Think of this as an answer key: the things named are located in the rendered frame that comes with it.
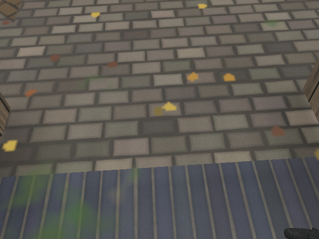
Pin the robot right hand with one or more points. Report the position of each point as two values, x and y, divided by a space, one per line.
301 233

